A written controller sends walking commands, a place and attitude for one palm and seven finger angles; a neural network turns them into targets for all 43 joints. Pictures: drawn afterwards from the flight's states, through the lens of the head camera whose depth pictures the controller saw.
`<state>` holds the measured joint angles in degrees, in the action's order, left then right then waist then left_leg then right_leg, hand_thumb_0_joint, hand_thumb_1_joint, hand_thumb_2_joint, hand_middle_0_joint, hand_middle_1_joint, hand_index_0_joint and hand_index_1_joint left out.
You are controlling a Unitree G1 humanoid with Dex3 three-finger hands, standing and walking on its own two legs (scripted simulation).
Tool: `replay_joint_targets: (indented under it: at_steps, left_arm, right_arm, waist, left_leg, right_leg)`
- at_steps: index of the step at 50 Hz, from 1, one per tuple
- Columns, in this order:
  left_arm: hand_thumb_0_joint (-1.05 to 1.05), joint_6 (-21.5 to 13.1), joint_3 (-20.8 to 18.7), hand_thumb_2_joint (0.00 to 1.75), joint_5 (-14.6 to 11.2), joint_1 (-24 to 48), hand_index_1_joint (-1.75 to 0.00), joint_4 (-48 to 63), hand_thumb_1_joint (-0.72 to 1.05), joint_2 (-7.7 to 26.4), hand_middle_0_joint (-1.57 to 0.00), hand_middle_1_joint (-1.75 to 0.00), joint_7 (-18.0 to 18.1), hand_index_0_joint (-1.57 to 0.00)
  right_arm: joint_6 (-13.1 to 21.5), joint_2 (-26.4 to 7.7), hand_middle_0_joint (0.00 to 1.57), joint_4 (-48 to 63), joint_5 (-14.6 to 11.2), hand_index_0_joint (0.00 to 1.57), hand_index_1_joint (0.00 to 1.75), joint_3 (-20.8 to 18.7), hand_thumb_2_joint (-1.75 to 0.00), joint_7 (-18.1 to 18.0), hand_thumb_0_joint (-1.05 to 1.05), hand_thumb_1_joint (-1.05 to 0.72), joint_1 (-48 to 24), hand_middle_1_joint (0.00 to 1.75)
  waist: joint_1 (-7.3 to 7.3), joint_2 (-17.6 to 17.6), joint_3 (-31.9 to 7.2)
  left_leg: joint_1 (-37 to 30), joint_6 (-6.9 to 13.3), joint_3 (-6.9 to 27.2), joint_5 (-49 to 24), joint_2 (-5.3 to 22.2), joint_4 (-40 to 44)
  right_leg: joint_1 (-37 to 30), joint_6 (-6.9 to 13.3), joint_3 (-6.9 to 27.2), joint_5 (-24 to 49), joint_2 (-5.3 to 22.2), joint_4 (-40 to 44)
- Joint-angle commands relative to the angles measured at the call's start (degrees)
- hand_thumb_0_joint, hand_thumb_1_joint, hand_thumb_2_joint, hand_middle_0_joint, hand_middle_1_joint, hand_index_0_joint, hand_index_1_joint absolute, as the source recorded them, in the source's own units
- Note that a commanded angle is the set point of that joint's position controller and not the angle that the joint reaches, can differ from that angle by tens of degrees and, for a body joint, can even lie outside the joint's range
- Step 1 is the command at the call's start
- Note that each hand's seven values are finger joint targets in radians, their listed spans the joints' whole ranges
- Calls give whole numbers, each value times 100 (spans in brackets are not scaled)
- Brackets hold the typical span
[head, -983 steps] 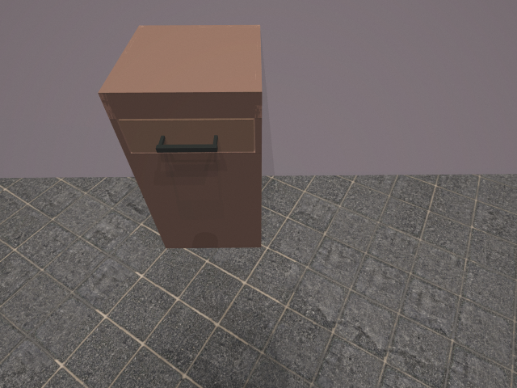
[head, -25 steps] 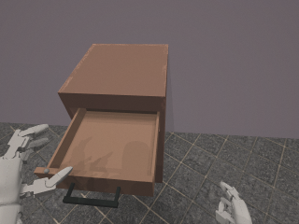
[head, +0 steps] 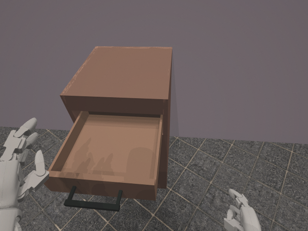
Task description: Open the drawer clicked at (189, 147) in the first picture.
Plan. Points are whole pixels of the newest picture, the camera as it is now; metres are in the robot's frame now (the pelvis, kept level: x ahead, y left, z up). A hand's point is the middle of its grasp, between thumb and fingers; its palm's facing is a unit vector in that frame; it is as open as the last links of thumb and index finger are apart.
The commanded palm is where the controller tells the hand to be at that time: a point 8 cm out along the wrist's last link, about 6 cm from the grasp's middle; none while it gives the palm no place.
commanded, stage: step back with the hand held close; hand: left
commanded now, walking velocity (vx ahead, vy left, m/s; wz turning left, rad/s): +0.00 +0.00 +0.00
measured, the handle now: (94, 198) +0.24 +0.24 -0.13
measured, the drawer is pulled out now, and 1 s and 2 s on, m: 0.30 0.30 0.30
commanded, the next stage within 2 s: stop stepping back and stand still in 1.42 s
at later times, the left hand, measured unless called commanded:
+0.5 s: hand (34, 175) +0.18 +0.26 +0.14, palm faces +0.28 -0.82 -0.50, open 7.4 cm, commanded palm +0.11 +0.31 +0.17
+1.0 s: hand (10, 215) +0.10 +0.26 +0.15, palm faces +0.38 -0.79 -0.48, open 7.4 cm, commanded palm +0.03 +0.29 +0.17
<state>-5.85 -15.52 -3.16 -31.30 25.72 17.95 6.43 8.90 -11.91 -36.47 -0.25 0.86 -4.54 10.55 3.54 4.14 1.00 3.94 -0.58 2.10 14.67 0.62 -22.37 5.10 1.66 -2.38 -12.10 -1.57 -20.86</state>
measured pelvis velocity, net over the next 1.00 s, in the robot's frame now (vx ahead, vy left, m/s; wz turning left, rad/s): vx -0.09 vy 0.01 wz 0.03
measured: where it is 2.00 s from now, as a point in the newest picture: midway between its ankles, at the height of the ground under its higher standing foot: outside the picture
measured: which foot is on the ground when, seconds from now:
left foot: down 0.00-1.00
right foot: down 0.00-0.94, up 0.96-1.00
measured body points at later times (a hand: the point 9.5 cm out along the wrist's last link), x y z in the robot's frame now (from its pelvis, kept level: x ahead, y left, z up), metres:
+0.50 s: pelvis -0.02 +0.03 -0.01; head +0.02 +0.04 +0.44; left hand +0.15 +0.31 +0.17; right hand +0.17 -0.21 -0.08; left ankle -0.02 +0.13 -0.74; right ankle +0.00 -0.10 -0.74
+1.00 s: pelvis -0.09 +0.01 -0.01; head -0.06 +0.02 +0.44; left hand +0.07 +0.30 +0.17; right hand +0.09 -0.22 -0.09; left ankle -0.08 +0.12 -0.75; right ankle -0.06 -0.10 -0.74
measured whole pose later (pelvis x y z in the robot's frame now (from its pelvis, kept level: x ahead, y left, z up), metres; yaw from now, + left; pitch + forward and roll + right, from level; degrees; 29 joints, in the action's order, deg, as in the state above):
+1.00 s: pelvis -0.09 +0.01 -0.01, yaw +2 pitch +3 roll +0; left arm -10.8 -22.7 -2.4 -36.3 35.1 23.3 9.3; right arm 4.2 -10.6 -35.0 0.2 -0.8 -4.6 10.1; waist -0.4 -2.3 1.1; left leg 19.3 0.7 1.1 14.3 -1.5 -31.0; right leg 23.3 0.4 -1.8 -17.8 0.3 -37.1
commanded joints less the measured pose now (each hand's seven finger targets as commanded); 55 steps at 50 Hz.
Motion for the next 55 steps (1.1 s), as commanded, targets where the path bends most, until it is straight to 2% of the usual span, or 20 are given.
replay_joint_targets:
  at_steps: [1,3,4,6,14,20,30,33,35,37,39,41,44,45,46,47,49,50,53,55]
  left_arm:
    - [0,-412,-710,90,10,454,-30,1311,90,995,-20,-30,99,-20]
    - [0,-413,-686,90,26,442,-30,1165,90,946,-20,-30,102,-20]
    - [0,-667,-1434,90,30,1159,-30,1818,90,1646,-20,-30,180,-20]
    - [0,-663,-950,90,114,329,-30,1110,90,1026,-20,-30,95,-20]
    - [0,-796,-1147,90,101,-679,-30,1802,90,1174,-20,-30,129,-20]
    - [0,-783,-1333,90,65,-880,-30,2267,90,1373,-20,-30,223,-20]
    - [0,-782,-1214,90,148,-792,-30,2294,90,1136,-20,-30,373,-20]
    - [0,-811,-1093,90,169,-728,-30,2288,90,1029,-20,-30,454,-20]
    - [0,-817,-1115,90,133,-763,-30,2311,90,1061,-20,-30,466,-20]
    - [0,-810,-1131,90,119,-464,-30,2606,90,1197,-20,-30,457,-20]
    - [0,-840,-1112,90,24,-560,-30,2351,90,1149,-20,-30,368,-20]
    - [0,-858,-1189,90,24,-563,-30,2338,90,1246,-20,-30,373,-20]
    - [0,-780,-1298,90,31,-604,-30,2084,90,1261,-20,-30,379,-20]
    - [0,-801,-1315,90,34,-589,-30,2119,90,1289,-20,-30,380,-20]
    - [0,-855,-1335,90,72,-527,-30,2197,90,1329,-20,-30,381,-20]
    - [0,-862,-1382,90,129,-498,-30,2164,90,1406,-20,-30,377,-20]
    - [0,-916,-1318,90,86,-517,-30,2308,90,1347,-20,-30,344,-20]
    - [0,-920,-1303,90,108,-550,-30,2314,90,1278,-20,-30,337,-20]
    - [0,-856,-1057,90,56,-693,-30,2473,90,1076,-20,-30,323,-20]
    - [0,-834,-1097,90,21,-748,-30,2486,90,1132,-20,-30,281,-20]
  right_arm:
    - [340,-511,20,1022,1,20,30,-200,-90,-54,0,-90,-886,30]
    - [344,-522,20,954,6,20,30,-204,-90,-52,0,-90,-876,30]
    - [168,-658,20,1243,-41,20,30,-169,-90,-33,0,-90,-757,30]
    - [-13,-616,20,1143,-27,20,30,-249,-90,25,0,-90,-808,30]
    - [-315,-686,20,1359,-44,20,30,-417,-90,65,0,-90,-801,30]
    - [-392,-665,20,1443,-33,20,30,-449,-90,-6,0,-90,-782,30]
    - [-159,-698,20,1338,191,20,30,-430,-90,-28,0,-90,-572,30]
    - [-54,-703,20,1239,262,20,30,-402,-90,-66,0,-90,-456,30]
    - [-14,-716,20,1185,244,20,30,-388,-90,-67,0,-90,-397,30]
    - [5,-715,20,1277,151,20,30,-417,-90,-62,0,-90,-413,30]
    - [-36,-620,20,1218,0,20,30,-440,-90,26,0,-90,-366,30]
    - [-100,-569,20,1193,-12,20,30,-419,-90,14,0,-90,-513,30]
    - [-188,-454,20,1170,4,20,30,-309,-90,-46,0,-90,-657,30]
    - [-191,-553,20,1157,-5,20,30,-337,-90,-70,0,-90,-729,30]
    - [-187,-636,20,1197,-10,20,30,-370,-90,-82,0,-90,-781,30]
    - [-163,-574,20,1189,9,20,30,-403,-90,-81,0,-90,-815,30]
    - [-68,-512,20,1181,150,20,30,-389,-90,-32,0,-90,-700,30]
    - [-8,-523,20,1108,173,20,30,-421,-90,-3,0,-90,-644,30]
    - [109,-627,20,1054,63,20,30,-466,-90,94,0,-90,-556,30]
    - [133,-701,20,1024,50,20,30,-459,-90,138,0,-90,-628,30]
  waist:
    - [-23,-144,-312]
    - [-42,66,-206]
    - [-226,-225,574]
    - [-279,-757,351]
    - [-319,-338,-1302]
    - [-340,-107,-1356]
    - [-373,552,-638]
    - [-411,474,-539]
    - [-444,390,-644]
    - [-513,-256,-1112]
    - [-529,-855,-1182]
    - [-439,-1122,-965]
    - [-479,-990,-469]
    - [-443,-474,-365]
    - [-397,215,-429]
    - [-383,577,-604]
    - [-391,949,-839]
    - [-369,855,-890]
    - [-344,507,-1189]
    - [-330,532,-1150]
  left_leg:
    - [63,179,-160,-1146,24,263]
    - [46,167,-197,-1094,7,276]
    - [699,230,100,-628,49,124]
    - [611,254,152,-562,51,-90]
    - [651,252,79,-2073,232,-244]
    - [924,221,274,-2841,388,-278]
    - [2241,473,864,-2014,1114,309]
    - [2441,518,917,-1472,1084,25]
    - [2170,425,910,-1401,897,-352]
    - [1708,166,552,-1363,419,-1172]
    - [1330,46,94,52,-147,-2059]
    - [1323,76,96,737,-170,-2471]
    - [1259,136,98,248,50,-648]
    - [1456,227,409,-520,368,223]
    - [1657,420,1053,-1494,977,453]
    - [1625,549,1205,-2342,1397,365]
    - [1745,775,1272,-2896,1666,422]
    - [1790,830,1140,-2844,1693,369]
    - [593,685,703,-4061,1454,-284]
    - [640,650,714,-3752,1392,-284]
  right_leg:
    - [28,-81,72,659,271,437]
    - [108,-75,59,592,252,518]
    - [769,-92,640,610,479,785]
    - [853,-66,673,472,628,832]
    - [-91,-121,343,2056,692,-118]
    - [-90,-132,177,2316,548,-562]
    - [274,-132,116,-494,222,-1648]
    - [358,-94,234,-559,243,-1391]
    - [470,-33,387,111,364,-910]
    - [588,245,1001,1766,842,-488]
    - [1072,644,1658,1607,1724,115]
    - [1438,772,1540,879,1944,353]
    - [1551,349,885,454,1312,-14]
    - [1331,83,607,478,816,-494]
    - [1112,-161,333,450,369,-1173]
    - [1110,-177,231,0,314,-1751]
    - [1204,-162,309,-1354,285,-2578]
    - [1159,-151,385,-1547,248,-2822]
    - [1362,-163,203,-833,253,-1739]
    - [1170,-198,96,-518,204,-1298]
